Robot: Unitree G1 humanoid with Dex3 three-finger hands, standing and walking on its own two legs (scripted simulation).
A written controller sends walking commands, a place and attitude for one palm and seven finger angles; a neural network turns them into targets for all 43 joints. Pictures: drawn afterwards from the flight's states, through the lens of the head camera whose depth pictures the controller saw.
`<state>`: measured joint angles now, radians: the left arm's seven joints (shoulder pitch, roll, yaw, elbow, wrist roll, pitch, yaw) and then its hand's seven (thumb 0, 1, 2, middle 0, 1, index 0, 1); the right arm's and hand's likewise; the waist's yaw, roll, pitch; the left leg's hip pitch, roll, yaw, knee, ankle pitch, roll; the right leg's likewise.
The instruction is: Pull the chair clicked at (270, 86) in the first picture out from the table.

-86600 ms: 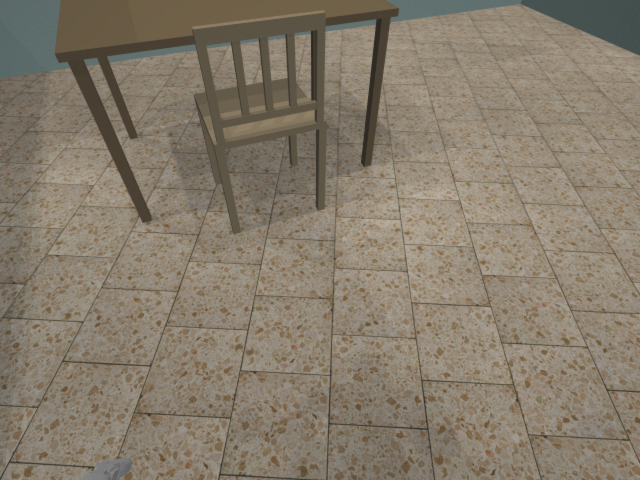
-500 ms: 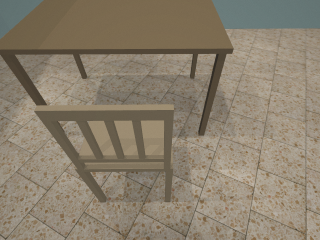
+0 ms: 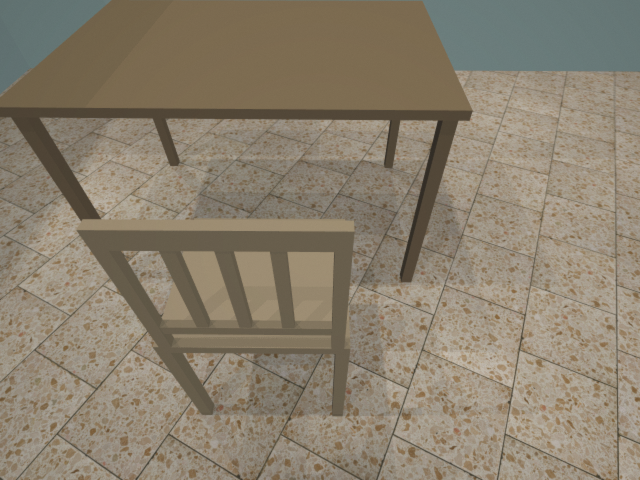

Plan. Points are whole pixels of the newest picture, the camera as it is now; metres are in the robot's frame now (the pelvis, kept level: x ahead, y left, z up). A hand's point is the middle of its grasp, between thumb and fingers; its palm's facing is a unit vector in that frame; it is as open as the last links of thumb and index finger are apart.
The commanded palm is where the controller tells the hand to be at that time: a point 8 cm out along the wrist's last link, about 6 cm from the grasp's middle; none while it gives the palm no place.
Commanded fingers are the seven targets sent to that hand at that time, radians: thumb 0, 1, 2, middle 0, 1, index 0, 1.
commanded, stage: look again from close up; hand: left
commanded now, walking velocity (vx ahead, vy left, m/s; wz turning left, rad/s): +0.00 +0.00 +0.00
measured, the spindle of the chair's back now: (235, 290) +0.44 +0.19 -0.11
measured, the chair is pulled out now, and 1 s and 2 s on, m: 0.29 0.29 0.29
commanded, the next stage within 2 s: raise the hand toward the chair's back in 0.26 s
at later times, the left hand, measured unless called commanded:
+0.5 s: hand out of the picture +0.11 +0.21 -0.09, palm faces +0.27 -0.94 -0.23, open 7.4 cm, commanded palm +0.09 +0.22 -0.07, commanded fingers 0.00 0.71 0.82 -0.18 -0.27 -0.18 -0.27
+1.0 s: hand (161, 468) +0.14 +0.20 -0.04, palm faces +0.16 -0.99 -0.06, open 11.1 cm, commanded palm +0.12 +0.24 -0.06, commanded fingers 0.00 0.13 0.57 -0.12 -0.18 -0.12 -0.18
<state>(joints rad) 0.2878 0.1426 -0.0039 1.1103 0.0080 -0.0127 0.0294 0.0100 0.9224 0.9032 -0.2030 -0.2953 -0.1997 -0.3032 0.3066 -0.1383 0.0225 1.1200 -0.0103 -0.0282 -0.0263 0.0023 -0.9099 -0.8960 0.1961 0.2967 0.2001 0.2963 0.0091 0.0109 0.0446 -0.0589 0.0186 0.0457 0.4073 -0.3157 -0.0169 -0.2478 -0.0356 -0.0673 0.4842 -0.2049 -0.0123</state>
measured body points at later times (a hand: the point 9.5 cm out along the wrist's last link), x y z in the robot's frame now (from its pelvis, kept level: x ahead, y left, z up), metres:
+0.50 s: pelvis -0.02 +0.01 -0.01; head -0.01 -0.01 +0.44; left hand +0.10 +0.26 -0.07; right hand +0.02 -0.23 -0.15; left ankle -0.06 +0.13 -0.74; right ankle +0.04 -0.11 -0.74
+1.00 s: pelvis -0.04 +0.01 -0.11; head +0.05 +0.03 +0.33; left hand +0.13 +0.25 -0.03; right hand +0.22 -0.17 -0.17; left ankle -0.06 +0.13 -0.74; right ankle +0.04 -0.11 -0.74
